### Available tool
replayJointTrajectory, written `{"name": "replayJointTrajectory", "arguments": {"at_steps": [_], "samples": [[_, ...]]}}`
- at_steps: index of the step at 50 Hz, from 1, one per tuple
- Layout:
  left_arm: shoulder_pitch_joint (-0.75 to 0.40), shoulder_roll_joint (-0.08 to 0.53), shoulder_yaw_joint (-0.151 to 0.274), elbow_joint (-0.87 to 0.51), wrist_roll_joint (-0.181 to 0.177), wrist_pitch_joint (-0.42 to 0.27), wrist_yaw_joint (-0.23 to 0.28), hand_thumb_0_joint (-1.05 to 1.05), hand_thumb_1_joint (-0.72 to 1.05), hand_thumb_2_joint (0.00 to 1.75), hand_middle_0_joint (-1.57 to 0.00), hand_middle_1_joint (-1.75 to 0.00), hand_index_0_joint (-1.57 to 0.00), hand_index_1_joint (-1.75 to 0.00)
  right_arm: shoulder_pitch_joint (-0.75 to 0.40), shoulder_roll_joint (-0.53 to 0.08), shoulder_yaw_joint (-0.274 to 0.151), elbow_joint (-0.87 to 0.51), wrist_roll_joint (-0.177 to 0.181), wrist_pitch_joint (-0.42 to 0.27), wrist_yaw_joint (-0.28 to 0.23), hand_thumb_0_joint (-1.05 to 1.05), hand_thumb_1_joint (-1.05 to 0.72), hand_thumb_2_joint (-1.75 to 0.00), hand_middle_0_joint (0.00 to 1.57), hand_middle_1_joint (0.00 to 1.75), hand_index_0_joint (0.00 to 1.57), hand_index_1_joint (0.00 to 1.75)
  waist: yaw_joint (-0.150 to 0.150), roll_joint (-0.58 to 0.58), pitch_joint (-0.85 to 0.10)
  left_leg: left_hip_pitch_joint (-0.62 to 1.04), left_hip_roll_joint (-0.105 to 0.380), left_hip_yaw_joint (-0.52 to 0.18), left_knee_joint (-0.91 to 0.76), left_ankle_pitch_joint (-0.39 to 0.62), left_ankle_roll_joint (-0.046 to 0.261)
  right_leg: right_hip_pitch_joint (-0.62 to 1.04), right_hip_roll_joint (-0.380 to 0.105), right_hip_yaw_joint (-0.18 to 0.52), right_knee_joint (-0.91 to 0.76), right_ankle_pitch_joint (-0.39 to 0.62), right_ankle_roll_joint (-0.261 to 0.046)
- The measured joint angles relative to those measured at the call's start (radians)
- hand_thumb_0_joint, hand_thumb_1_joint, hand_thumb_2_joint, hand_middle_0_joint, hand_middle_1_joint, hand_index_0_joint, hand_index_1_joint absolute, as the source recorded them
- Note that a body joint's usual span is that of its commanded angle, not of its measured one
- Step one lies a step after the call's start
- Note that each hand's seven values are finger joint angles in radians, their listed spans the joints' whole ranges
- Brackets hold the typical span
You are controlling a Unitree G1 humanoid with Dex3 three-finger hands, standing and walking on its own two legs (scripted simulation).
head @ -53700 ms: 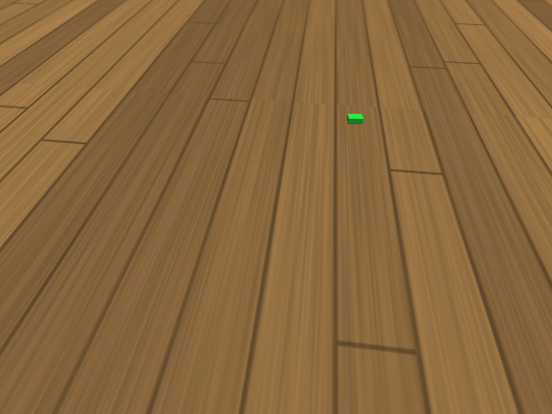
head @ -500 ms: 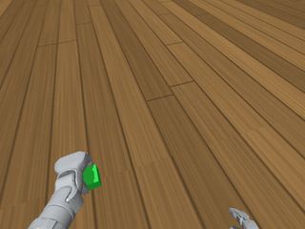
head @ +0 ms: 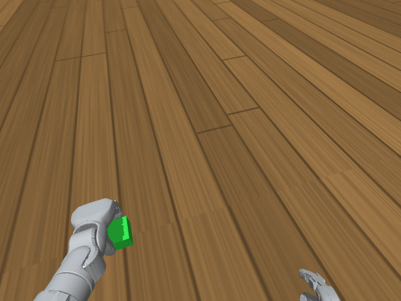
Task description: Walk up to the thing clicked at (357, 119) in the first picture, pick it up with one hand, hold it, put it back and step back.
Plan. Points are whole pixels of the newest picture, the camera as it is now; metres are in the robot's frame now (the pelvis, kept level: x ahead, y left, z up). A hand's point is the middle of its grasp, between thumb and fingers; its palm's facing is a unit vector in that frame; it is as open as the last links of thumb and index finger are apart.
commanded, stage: hold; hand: left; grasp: from above
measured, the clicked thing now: (110, 236) +0.31 +0.23 -0.07
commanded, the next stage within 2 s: crouch in 0.18 s
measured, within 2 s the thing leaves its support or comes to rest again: neither
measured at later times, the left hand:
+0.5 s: hand (104, 235) +0.30 +0.23 -0.04, palm faces -0.42 -0.15 -0.90, open 8.6 cm
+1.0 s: hand (126, 244) +0.37 +0.25 -0.25, palm faces -0.35 -0.09 -0.93, open 8.6 cm
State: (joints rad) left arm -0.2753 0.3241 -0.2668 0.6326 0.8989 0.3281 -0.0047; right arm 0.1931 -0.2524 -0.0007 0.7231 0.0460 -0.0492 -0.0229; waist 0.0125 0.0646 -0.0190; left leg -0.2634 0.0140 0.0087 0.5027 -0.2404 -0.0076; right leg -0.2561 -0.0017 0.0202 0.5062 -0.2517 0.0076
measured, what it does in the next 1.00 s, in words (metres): lowers itself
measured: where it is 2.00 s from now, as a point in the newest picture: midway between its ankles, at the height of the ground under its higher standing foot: outside the picture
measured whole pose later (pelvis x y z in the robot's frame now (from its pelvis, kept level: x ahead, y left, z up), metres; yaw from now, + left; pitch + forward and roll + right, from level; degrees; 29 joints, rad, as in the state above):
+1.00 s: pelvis -0.04 +0.01 -0.14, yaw -1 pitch +27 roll -2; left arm -0.73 0.39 -0.03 1.33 0.99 0.14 0.46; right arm 0.29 -0.28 -0.06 0.77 -0.03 -0.06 0.04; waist -0.14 0.03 -0.18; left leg -1.32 0.03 -0.03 1.37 -0.53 -0.01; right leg -1.28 0.02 -0.01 1.34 -0.53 0.02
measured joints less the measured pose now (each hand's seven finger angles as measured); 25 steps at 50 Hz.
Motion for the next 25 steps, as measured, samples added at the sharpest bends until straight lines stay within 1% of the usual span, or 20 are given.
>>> {"name": "replayJointTrajectory", "arguments": {"at_steps": [11,19,25], "samples": [[-0.012,-0.003,-0.006,0.011,-0.003,0.015,-0.003,-0.01,0.28,0.16,-0.76,-0.42,-0.81,-0.36,-0.004,0.000,-0.003,0.001,0.002,0.006,0.003,0.01,-0.89,-0.89,0.20,0.30,0.20,0.30,-0.004,-0.003,-0.001,0.007,-0.001,0.000,-0.009,0.002,0.001,0.008,-0.001,0.000,-0.010,0.003,0.001],[-0.016,-0.004,0.000,0.018,0.007,0.008,0.003,-0.01,0.27,0.19,-0.77,-0.41,-0.81,-0.35,0.000,-0.001,-0.005,-0.001,0.001,0.009,0.003,0.01,-0.88,-0.89,0.20,0.30,0.20,0.30,-0.004,-0.004,-0.001,0.009,-0.001,0.002,-0.008,0.000,0.002,0.009,-0.001,0.002,-0.012,0.003,0.001],[-0.024,-0.002,0.010,0.071,0.016,-0.025,0.025,-0.01,0.26,0.20,-0.79,-0.37,-0.83,-0.32,0.003,0.003,-0.007,-0.006,-0.002,0.008,0.008,0.01,-0.87,-0.89,0.20,0.30,0.20,0.30,-0.013,-0.012,0.007,-0.005,-0.001,-0.001,-0.002,0.000,0.001,-0.004,-0.001,-0.001,-0.004,0.001,0.001]]}}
